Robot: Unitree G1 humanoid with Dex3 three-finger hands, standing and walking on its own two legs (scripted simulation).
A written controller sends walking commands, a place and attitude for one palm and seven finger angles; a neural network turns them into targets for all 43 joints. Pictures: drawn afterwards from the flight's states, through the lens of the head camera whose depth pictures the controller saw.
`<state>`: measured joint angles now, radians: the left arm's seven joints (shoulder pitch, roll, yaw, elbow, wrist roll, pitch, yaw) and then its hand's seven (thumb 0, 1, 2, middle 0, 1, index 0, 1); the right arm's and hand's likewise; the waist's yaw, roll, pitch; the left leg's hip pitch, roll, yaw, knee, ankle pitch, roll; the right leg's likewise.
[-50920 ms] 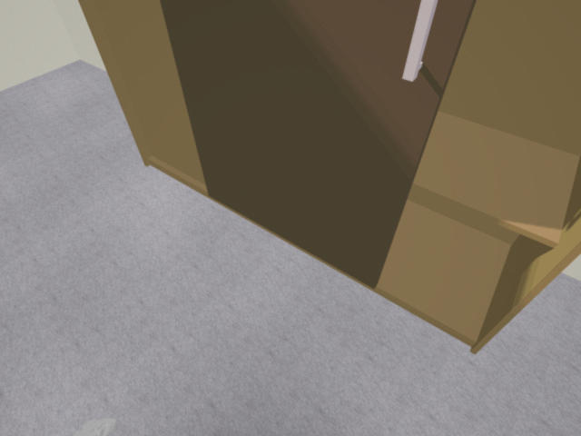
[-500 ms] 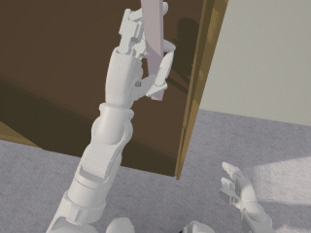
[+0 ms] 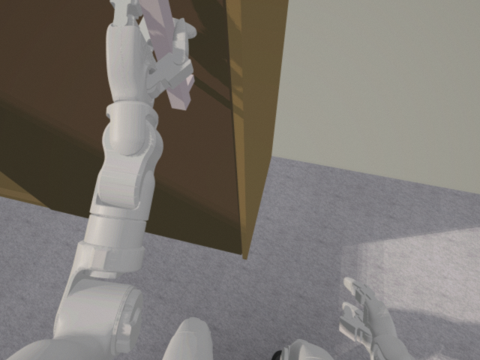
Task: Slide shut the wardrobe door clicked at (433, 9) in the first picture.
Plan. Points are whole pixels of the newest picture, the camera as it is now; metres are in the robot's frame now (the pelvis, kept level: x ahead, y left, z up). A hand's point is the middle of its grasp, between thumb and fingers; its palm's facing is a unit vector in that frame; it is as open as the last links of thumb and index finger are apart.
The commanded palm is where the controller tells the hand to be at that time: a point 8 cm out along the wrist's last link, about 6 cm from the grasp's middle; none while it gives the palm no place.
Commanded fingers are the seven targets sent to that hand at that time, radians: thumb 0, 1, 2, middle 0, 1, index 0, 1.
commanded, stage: step sideways, sliding the door along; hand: left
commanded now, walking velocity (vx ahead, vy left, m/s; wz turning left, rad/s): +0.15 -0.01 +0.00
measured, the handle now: (167, 17) +0.45 +0.17 +0.27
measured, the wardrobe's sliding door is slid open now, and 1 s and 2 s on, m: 0.00 0.00 0.00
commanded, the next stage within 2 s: none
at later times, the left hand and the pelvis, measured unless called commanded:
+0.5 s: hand (187, 54) +0.41 +0.14 +0.25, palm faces +0.36 -0.93 -0.08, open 6.9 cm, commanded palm +0.37 +0.07 +0.25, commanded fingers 0.00 0.90 0.90 -0.45 -1.40 -0.45 -1.40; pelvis +0.03 -0.06 +0.02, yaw +2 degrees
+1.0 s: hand (184, 56) +0.41 +0.14 +0.25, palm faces +0.28 -0.96 -0.01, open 7.0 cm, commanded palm +0.37 +0.04 +0.25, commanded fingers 0.00 0.90 0.90 -0.45 -1.40 -0.45 -1.40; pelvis +0.09 +0.00 +0.02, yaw +3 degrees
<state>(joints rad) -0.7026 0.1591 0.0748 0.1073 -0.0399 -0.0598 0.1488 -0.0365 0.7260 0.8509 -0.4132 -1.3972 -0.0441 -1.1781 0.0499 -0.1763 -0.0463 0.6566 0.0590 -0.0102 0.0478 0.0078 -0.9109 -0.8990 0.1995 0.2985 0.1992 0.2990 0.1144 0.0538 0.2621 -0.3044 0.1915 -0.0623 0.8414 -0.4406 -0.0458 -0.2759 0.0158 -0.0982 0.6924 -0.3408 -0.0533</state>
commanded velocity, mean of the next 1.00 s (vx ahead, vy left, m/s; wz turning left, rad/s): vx -0.06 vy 0.01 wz -0.11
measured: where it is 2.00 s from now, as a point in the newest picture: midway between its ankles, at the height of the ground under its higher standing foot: (242, 296)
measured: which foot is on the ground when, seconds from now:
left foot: up 0.00-0.08, down 0.10-1.00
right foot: down 0.00-1.00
